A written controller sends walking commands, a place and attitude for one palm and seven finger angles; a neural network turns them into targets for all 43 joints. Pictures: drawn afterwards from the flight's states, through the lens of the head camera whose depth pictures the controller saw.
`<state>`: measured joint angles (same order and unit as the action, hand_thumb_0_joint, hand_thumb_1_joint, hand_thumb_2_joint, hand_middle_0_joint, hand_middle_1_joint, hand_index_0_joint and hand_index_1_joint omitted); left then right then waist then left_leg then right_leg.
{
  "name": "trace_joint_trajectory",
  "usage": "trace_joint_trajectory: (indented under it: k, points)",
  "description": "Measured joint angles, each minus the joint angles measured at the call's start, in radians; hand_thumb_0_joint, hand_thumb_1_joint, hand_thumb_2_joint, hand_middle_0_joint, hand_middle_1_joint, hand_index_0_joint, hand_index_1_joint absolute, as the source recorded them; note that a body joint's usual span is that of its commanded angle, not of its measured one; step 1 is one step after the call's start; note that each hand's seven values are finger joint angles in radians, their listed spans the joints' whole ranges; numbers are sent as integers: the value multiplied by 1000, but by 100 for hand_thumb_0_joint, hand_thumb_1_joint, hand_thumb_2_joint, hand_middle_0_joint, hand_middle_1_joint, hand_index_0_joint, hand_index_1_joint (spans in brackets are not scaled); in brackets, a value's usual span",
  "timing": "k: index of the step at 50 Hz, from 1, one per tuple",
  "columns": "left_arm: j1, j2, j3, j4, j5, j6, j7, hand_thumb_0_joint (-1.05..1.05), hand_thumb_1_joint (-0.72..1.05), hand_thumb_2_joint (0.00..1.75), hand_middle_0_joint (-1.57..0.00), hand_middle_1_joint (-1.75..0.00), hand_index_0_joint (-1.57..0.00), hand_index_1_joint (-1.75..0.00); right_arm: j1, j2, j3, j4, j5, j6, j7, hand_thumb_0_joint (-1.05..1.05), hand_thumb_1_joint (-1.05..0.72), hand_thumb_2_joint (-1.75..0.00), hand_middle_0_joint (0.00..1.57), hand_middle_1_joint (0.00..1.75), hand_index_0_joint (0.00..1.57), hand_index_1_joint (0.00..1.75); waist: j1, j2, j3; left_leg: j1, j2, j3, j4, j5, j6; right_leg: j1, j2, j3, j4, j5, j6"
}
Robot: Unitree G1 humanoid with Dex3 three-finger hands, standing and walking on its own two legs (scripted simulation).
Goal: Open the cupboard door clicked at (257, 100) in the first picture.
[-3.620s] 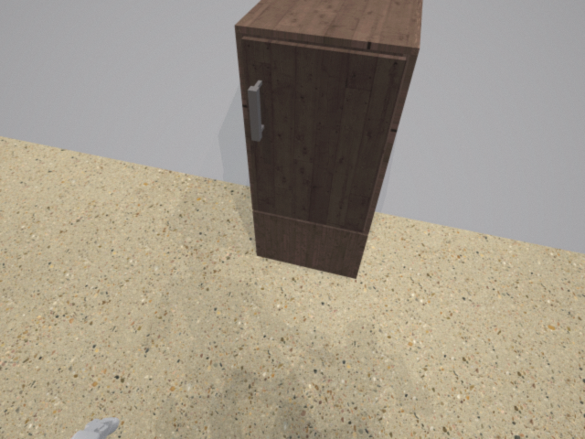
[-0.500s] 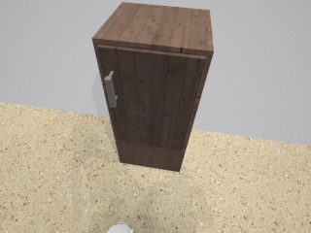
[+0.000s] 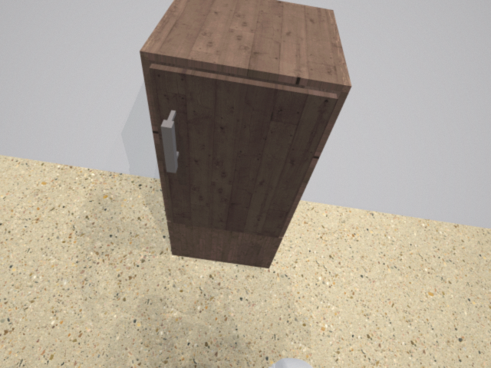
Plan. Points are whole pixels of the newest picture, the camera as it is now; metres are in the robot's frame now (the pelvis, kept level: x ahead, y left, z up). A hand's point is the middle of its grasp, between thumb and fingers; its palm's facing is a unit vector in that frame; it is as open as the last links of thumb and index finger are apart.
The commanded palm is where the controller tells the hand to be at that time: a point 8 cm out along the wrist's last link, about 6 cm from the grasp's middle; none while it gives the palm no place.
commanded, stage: come to a stop and stand still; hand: left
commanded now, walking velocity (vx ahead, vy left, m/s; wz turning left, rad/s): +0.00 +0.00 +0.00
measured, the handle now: (172, 142) +0.59 +0.21 -0.04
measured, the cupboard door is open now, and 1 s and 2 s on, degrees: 0 0 0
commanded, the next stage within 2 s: look again from close up in 0.78 s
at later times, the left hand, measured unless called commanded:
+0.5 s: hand out of the picture -0.05 +0.08 -0.18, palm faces +0.08 -0.98 -0.20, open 7.3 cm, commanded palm none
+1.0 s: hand out of the picture -0.08 +0.07 -0.18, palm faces +0.06 -0.98 -0.19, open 7.4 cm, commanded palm none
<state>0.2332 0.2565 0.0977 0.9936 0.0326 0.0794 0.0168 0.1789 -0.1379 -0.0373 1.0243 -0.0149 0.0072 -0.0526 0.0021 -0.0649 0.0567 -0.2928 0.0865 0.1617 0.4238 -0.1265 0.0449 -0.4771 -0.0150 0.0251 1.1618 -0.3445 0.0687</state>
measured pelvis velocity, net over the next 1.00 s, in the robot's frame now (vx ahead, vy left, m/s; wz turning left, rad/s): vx -0.07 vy -0.09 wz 0.04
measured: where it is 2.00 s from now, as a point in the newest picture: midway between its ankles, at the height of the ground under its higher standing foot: outside the picture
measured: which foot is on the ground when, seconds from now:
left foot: down 0.00-0.20, up 0.22-0.46, down 0.48-1.00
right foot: up 0.00-0.18, down 0.20-1.00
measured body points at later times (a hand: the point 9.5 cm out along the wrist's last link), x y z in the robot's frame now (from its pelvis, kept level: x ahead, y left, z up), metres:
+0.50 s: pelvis -0.05 -0.09 -0.01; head -0.04 -0.10 +0.44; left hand -0.05 +0.13 -0.16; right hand -0.07 -0.30 -0.18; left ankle -0.07 +0.05 -0.75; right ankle -0.06 -0.17 -0.74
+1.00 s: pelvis -0.07 -0.09 -0.01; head -0.06 -0.10 +0.44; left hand -0.08 +0.12 -0.16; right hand -0.06 -0.32 -0.17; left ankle -0.07 +0.05 -0.74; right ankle -0.06 -0.17 -0.74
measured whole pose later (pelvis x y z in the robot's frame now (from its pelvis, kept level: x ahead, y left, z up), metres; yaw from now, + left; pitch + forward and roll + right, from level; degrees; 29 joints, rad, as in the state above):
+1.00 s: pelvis -0.07 -0.09 -0.01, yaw +2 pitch -1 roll +0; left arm 0.33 0.13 0.00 1.09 0.02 -0.02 0.03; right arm 0.31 -0.16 -0.02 1.06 -0.02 0.00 -0.03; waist -0.01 0.03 0.02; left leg -0.22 0.06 0.02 0.50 -0.27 -0.03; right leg -0.20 0.03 -0.12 0.46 -0.25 -0.07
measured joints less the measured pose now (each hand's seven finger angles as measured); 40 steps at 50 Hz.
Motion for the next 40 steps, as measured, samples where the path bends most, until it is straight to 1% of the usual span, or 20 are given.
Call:
trace_joint_trajectory:
  k: [2, 4, 7, 9, 10, 11, 12, 13, 14, 16, 19, 22, 23, 24, 25, 26, 28, 31, 36, 40]
  points:
    - [-7, -4, -3, -5, 0, 3, -3, 0, 91, 90, -20, -30, -19, -30, 19, -8, -7, 6, -3, 6, 6, 0, -91, -89, 20, 30, 21, 30, -11, 11, -9, -9, 5, -2, 1, 9, -6, 40, -16, -9, -85, -17, -4]
    - [-12, -14, -11, -8, -1, 3, -7, 0, 91, 90, -20, -30, -19, -30, 37, -17, -15, 12, -8, 12, 14, 0, -91, -89, 20, 30, 21, 30, -23, 29, -18, -21, 10, -5, 1, 19, -14, 95, -31, -28, -208, -52, -14]
    - [-14, -35, -25, -8, -5, -10, -9, 0, 91, 90, -20, -30, -19, -30, 62, -31, -25, 22, -14, 22, 27, 0, -91, -89, 20, 30, 21, 30, -41, 58, -27, -41, 16, -12, 4, 37, -29, 186, -34, -57, -410, -92, -38]
    - [-4, -48, -34, -10, -7, -26, -10, 0, 91, 90, -20, -30, -19, -30, 83, -38, -31, 30, -13, 31, 34, 0, -91, -89, 20, 30, 21, 30, -43, 68, -38, -59, 13, -11, 15, 45, -45, 263, -32, -77, -578, -34, -54]
    - [3, -54, -38, -8, -4, -37, -8, 0, 91, 90, -20, -30, -19, -30, 94, -41, -34, 34, -9, 35, 37, 1, -91, -89, 20, 30, 21, 30, -41, 68, -45, -77, 9, -10, 43, 23, -54, 290, -35, -77, -649, -18, -67]
    - [5, -71, -44, 3, -1, -42, -3, 0, 91, 90, -20, -30, -19, -30, 99, -49, -37, 43, -5, 43, 38, 1, -91, -89, 20, 30, 21, 30, -40, 91, -43, -92, 11, -31, 81, -49, -65, 291, -25, -84, -652, -2, -73]
    - [12, -86, -54, 10, 0, -43, -1, 0, 91, 90, -20, -30, -19, -30, 110, -55, -38, 50, -4, 51, 40, 1, -91, -89, 20, 30, 20, 30, -39, 107, -47, -105, 3, -59, 124, -137, -67, 292, -19, -89, -653, 13, -78]
    - [22, -100, -61, 16, 0, -44, 1, 0, 91, 90, -20, -30, -19, -30, 121, -58, -37, 55, -4, 58, 43, 1, -91, -89, 20, 30, 20, 30, -35, 116, -56, -116, -8, -83, 174, -189, -64, 296, -17, -92, -663, 28, -81]
    - [34, -110, -66, 22, -1, -47, 3, 0, 91, 90, -20, -30, -19, -30, 130, -58, -35, 61, -5, 63, 45, 1, -91, -89, 20, 30, 20, 30, -31, 118, -64, -124, -19, -100, 222, -212, -62, 302, -16, -91, -680, 43, -85]
    - [51, -122, -68, 39, -4, -54, 12, 0, 91, 90, -20, -30, -20, -30, 139, -51, -29, 70, -4, 62, 48, 1, -91, -89, 20, 30, 20, 30, -25, 115, -71, -124, -29, -117, 299, -214, -60, 314, -10, -89, -713, 68, -94]
    - [61, -128, -70, 63, -8, -60, 12, 1, 92, 90, -21, -30, -20, -30, 149, -33, -21, 76, -2, 49, 47, 1, -91, -89, 20, 30, 20, 30, -29, 112, -70, -95, -28, -128, 342, -207, -63, 315, 9, -100, -734, 84, -111]
    - [62, -131, -70, 79, -9, -68, 13, 1, 93, 90, -21, -30, -20, -30, 152, -15, -11, 87, -1, 41, 39, 1, -91, -89, 20, 30, 20, 30, -23, 114, -65, -25, -23, -130, 270, -217, -66, 299, 32, -119, -724, 80, -125]
    - [63, -133, -71, 85, -11, -72, 13, 1, 93, 90, -21, -30, -20, -30, 151, -10, -7, 92, -1, 37, 36, 1, -91, -89, 20, 30, 20, 30, -19, 116, -62, 9, -23, -131, 214, -199, -66, 290, 40, -125, -715, 76, -128]
    - [64, -135, -72, 91, -13, -76, 13, 1, 93, 90, -21, -30, -20, -30, 150, -8, -2, 97, 0, 30, 32, 1, -91, -89, 20, 30, 20, 30, -16, 122, -60, 47, -21, -137, 145, -145, -63, 281, 51, -133, -703, 71, -130]
    - [63, -136, -73, 100, -17, -79, 13, 1, 93, 90, -21, -30, -20, -30, 147, -2, 2, 106, 2, 21, 27, 1, -91, -89, 20, 30, 20, 30, -16, 124, -58, 74, -15, -145, 90, -154, -73, 274, 58, -143, -692, 65, -131]
    - [58, -132, -72, 111, -20, -80, 14, 1, 93, 90, -21, -30, -20, -30, 137, 9, 7, 118, 3, 16, 21, 1, -91, -89, 20, 30, 20, 30, -13, 108, -49, 85, -20, -146, 70, -166, -82, 274, 52, -145, -688, 62, -131]
    - [59, -130, -73, 123, -24, -82, 15, 1, 93, 90, -21, -30, -20, -30, 123, 27, 18, 128, 3, 9, 16, 1, -91, -89, 20, 30, 20, 30, 4, 79, -39, 104, -27, -136, 41, -153, -89, 286, 47, -137, -707, 76, -135]
    - [67, -141, -80, 144, -27, -84, 10, 1, 92, 90, -20, -30, -20, -30, 107, 30, 28, 137, 1, 3, 5, 1, -92, -89, 20, 30, 20, 30, 13, 68, -35, 127, -26, -129, 8, -128, -90, 306, 50, -130, -737, 95, -134]
    - [81, -163, -89, 166, -24, -83, 6, 0, 91, 90, -20, -30, -20, -30, 94, 12, 29, 138, 3, 3, 3, 2, -92, -89, 20, 30, 20, 30, 13, 73, -39, 152, -25, -127, -21, -110, -91, 330, 53, -128, -764, 112, -136]
    - [87, -167, -90, 170, -22, -85, 5, 0, 91, 90, -20, -30, -20, -30, 94, 7, 31, 133, 0, 2, 5, 1, -92, -89, 20, 30, 20, 30, 12, 75, -39, 157, -24, -127, -34, -98, -91, 334, 55, -128, -778, 123, -138]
